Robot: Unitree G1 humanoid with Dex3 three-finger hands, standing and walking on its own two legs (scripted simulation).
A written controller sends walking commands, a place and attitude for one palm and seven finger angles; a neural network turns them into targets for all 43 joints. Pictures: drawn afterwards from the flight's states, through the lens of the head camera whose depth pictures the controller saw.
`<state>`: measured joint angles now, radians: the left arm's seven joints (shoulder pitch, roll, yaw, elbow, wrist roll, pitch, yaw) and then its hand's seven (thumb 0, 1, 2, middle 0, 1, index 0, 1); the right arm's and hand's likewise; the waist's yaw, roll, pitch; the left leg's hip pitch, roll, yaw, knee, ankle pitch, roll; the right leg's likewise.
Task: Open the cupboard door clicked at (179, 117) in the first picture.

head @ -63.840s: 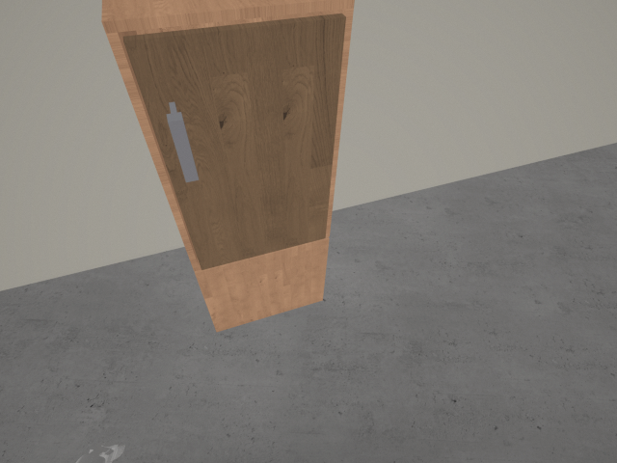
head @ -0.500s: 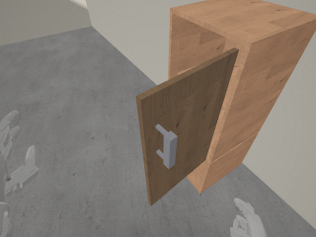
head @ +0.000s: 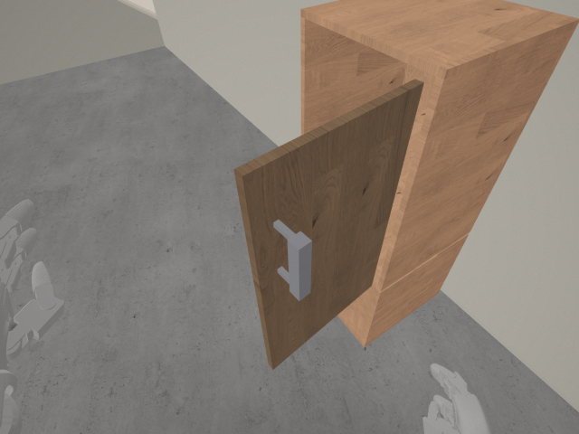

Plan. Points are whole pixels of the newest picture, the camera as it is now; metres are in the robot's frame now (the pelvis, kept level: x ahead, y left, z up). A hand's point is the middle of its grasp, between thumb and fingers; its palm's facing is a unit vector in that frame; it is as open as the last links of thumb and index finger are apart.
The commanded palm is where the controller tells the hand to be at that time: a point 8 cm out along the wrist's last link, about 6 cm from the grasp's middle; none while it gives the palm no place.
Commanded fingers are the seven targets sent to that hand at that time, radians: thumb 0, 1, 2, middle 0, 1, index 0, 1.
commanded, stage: step back with the hand held close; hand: left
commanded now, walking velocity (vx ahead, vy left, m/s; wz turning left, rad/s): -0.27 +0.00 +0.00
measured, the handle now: (290, 259) +0.35 +0.04 +0.05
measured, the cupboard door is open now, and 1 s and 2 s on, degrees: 97 97 97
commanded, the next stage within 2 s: stop stepping back and stand still in 1.00 s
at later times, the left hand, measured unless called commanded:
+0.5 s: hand (4, 366) +0.13 +0.29 +0.15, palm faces +0.38 -0.78 -0.50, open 7.4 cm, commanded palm +0.07 +0.32 +0.17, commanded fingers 0.00 0.90 0.90 -0.20 -0.30 -0.20 -0.30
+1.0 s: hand out of the picture +0.02 +0.32 +0.17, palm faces +0.49 -0.76 -0.42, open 7.4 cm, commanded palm -0.04 +0.34 +0.17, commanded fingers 0.00 0.90 0.90 -0.20 -0.30 -0.20 -0.30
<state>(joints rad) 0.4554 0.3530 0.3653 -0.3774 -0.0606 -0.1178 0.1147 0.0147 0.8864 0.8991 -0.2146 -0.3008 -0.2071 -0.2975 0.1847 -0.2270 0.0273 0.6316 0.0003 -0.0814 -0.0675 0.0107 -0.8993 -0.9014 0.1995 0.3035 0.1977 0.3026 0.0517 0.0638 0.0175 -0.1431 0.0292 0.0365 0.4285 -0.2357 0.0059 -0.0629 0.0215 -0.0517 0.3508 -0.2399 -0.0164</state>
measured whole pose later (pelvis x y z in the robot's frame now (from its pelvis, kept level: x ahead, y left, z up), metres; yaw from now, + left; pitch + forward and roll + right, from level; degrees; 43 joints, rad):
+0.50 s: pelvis -0.07 +0.03 -0.01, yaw -1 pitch -1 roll -1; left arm 0.58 0.44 0.43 -0.54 -0.04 -0.18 0.15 0.01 0.89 0.90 -0.22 -0.30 -0.21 -0.30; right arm 0.19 -0.22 0.01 0.53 0.01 -0.03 -0.08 0.01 -0.90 -0.90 0.20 0.30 0.20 0.30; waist 0.00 0.00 0.04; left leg -0.36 0.01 0.07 0.55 -0.18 0.05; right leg -0.31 -0.01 -0.02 0.52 -0.20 0.02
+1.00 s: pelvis -0.18 +0.04 -0.02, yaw +2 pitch +2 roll -5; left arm 0.54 0.47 0.48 -0.58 -0.06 -0.22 0.18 0.01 0.89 0.90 -0.21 -0.30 -0.21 -0.30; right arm 0.21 -0.15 0.01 0.63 -0.01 -0.13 -0.04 0.01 -0.90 -0.90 0.20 0.30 0.20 0.30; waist 0.00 0.01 -0.02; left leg -0.52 0.05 0.04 0.40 0.05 0.06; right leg -0.25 0.09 -0.03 0.90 -0.55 -0.01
